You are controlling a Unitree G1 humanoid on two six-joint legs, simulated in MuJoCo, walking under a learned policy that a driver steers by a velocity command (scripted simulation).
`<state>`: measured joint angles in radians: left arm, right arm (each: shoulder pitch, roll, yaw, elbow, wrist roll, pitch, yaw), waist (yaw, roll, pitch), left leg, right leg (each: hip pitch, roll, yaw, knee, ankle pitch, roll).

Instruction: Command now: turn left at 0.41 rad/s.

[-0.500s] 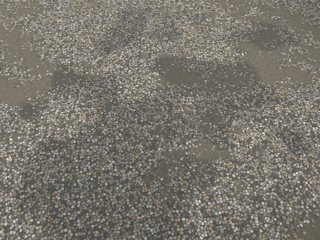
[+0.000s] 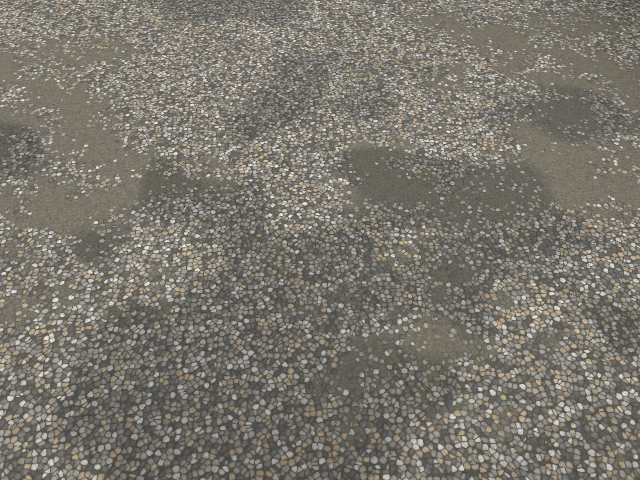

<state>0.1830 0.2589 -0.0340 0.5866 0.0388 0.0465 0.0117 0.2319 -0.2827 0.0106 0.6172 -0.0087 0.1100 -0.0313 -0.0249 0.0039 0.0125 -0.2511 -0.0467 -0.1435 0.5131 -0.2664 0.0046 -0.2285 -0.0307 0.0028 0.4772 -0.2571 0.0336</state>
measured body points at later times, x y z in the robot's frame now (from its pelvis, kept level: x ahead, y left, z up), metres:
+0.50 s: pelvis +0.00 +0.00 -0.01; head +0.01 +0.00 +0.44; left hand +0.11 +0.26 -0.11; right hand +0.25 -0.18 -0.09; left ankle +0.00 +0.12 -0.74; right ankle +0.00 -0.12 -0.74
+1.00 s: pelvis +0.03 +0.01 -0.02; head +0.03 +0.00 +0.43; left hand +0.20 +0.25 -0.10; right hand +0.23 -0.19 -0.10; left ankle +0.00 +0.12 -0.74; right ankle +0.00 -0.12 -0.74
